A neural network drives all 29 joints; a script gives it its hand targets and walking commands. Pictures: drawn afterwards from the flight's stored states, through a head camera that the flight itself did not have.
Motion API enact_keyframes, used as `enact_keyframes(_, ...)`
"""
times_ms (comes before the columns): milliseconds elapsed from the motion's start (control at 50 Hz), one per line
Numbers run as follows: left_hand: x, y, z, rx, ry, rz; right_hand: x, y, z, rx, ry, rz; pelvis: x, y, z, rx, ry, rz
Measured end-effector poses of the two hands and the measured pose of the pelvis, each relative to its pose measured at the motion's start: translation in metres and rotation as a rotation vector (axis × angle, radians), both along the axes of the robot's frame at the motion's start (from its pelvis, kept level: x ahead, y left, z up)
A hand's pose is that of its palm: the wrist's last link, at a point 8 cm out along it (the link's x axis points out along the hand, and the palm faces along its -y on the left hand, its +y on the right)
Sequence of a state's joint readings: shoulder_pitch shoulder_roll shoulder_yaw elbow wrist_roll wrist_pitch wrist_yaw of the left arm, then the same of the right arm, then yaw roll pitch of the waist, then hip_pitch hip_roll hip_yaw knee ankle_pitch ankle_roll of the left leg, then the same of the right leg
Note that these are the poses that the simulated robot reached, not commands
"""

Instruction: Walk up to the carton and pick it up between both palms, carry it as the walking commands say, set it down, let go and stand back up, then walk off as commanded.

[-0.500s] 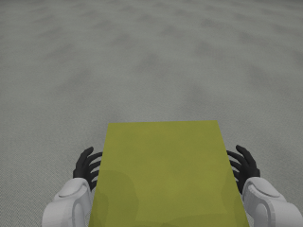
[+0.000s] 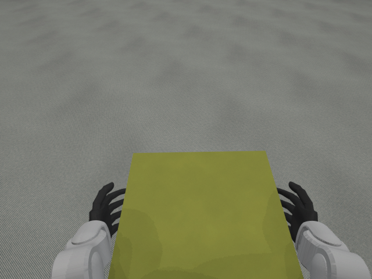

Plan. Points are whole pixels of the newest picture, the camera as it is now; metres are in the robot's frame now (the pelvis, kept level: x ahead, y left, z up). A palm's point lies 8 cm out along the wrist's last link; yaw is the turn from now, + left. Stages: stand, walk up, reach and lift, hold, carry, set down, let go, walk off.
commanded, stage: carry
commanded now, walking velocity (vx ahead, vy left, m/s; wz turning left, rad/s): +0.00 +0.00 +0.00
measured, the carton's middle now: (200, 233) +0.25 +0.00 +0.00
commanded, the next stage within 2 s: hold in 1.48 s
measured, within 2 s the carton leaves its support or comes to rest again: neither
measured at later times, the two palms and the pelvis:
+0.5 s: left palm (122, 217) +0.25 +0.15 +0.08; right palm (312, 220) +0.24 -0.21 +0.08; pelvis +0.00 -0.02 +0.00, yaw +0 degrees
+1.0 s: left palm (140, 212) +0.27 +0.12 +0.06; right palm (316, 216) +0.26 -0.24 +0.05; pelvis +0.01 -0.05 +0.00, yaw +0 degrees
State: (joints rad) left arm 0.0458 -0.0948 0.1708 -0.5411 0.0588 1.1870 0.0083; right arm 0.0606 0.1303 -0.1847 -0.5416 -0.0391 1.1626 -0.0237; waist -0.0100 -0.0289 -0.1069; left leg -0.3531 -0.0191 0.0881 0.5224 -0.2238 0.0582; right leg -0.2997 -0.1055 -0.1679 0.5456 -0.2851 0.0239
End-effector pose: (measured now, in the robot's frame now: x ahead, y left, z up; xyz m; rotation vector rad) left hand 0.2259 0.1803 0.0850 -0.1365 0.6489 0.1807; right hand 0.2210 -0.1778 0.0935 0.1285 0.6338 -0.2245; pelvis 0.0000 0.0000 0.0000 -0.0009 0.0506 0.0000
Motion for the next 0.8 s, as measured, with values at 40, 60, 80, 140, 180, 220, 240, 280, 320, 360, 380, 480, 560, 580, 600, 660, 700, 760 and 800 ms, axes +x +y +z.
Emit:
enact_keyframes(40,0.002,0.0,0.004,0.005,-0.013,0.0,0.003,0.0,0.003,-0.002,-0.013,0.005,0.001,0.0,0.001,-0.001,0.004,0.001)
enact_keyframes(60,0.003,0.0,0.005,0.008,-0.019,0.0,0.004,0.0,0.004,-0.004,-0.019,0.008,0.001,0.0,0.001,-0.002,0.006,0.001)
enact_keyframes(80,0.004,-0.001,0.007,0.012,-0.023,0.0,0.005,-0.001,0.005,-0.005,-0.022,0.01,0.001,-0.001,0.002,-0.002,0.007,0.001)
enact_keyframes(140,0.006,-0.003,0.008,0.02,-0.024,-0.001,0.008,-0.003,0.005,-0.007,-0.023,0.017,0.002,-0.002,0.002,-0.003,0.008,0.001)
enact_keyframes(180,0.007,-0.005,0.006,0.025,-0.015,-0.003,0.01,-0.005,0.002,-0.009,-0.014,0.021,0.002,-0.004,0.002,-0.003,0.007,0.001)
enact_keyframes(220,0.01,-0.007,0.001,0.031,0.002,-0.005,0.012,-0.007,-0.004,-0.013,0.003,0.025,0.001,-0.006,0.002,-0.003,0.007,0.0)
enact_keyframes(240,0.011,-0.008,-0.001,0.034,0.011,-0.007,0.013,-0.009,-0.007,-0.015,0.012,0.027,0.001,-0.007,0.003,-0.002,0.006,-0.001)
enact_keyframes(280,0.013,-0.012,-0.006,0.039,0.023,-0.01,0.015,-0.012,-0.012,-0.018,0.024,0.03,0.0,-0.009,0.003,-0.001,0.006,-0.002)
enact_keyframes(320,0.016,-0.015,-0.009,0.044,0.026,-0.013,0.017,-0.015,-0.016,-0.019,0.027,0.031,-0.001,-0.012,0.003,0.0,0.008,-0.004)
enact_keyframes(360,0.018,-0.019,-0.011,0.047,0.021,-0.017,0.018,-0.019,-0.018,-0.02,0.022,0.031,-0.001,-0.015,0.003,0.001,0.009,-0.005)
enact_keyframes(380,0.018,-0.02,-0.011,0.048,0.016,-0.018,0.018,-0.02,-0.018,-0.02,0.018,0.03,-0.001,-0.016,0.003,0.001,0.011,-0.006)
enact_keyframes(480,0.021,-0.029,-0.009,0.055,-0.005,-0.025,0.019,-0.029,-0.018,-0.018,-0.003,0.025,0.0,-0.023,0.003,0.002,0.014,-0.007)
enact_keyframes(560,0.023,-0.036,-0.011,0.062,-0.004,-0.029,0.02,-0.036,-0.021,-0.019,-0.002,0.025,0.001,-0.029,0.003,0.004,0.013,-0.006)
enact_keyframes(580,0.023,-0.037,-0.012,0.065,-0.002,-0.03,0.021,-0.037,-0.022,-0.019,0.001,0.026,0.001,-0.031,0.003,0.004,0.012,-0.005)
enact_keyframes(600,0.024,-0.039,-0.013,0.067,0.001,-0.031,0.022,-0.038,-0.023,-0.02,0.004,0.027,0.001,-0.032,0.003,0.005,0.011,-0.005)
enact_keyframes(660,0.027,-0.042,-0.017,0.076,0.011,-0.035,0.025,-0.042,-0.028,-0.025,0.014,0.032,0.002,-0.036,0.003,0.006,0.009,-0.004)
enact_keyframes(700,0.029,-0.044,-0.02,0.083,0.014,-0.038,0.027,-0.044,-0.031,-0.028,0.018,0.036,0.002,-0.038,0.003,0.007,0.007,-0.003)
enact_keyframes(760,0.032,-0.047,-0.023,0.092,0.015,-0.043,0.03,-0.047,-0.035,-0.034,0.019,0.041,0.003,-0.042,0.003,0.008,0.005,-0.002)
enact_keyframes(800,0.034,-0.049,-0.025,0.098,0.012,-0.046,0.032,-0.049,-0.037,-0.038,0.016,0.044,0.003,-0.044,0.003,0.009,0.004,-0.002)
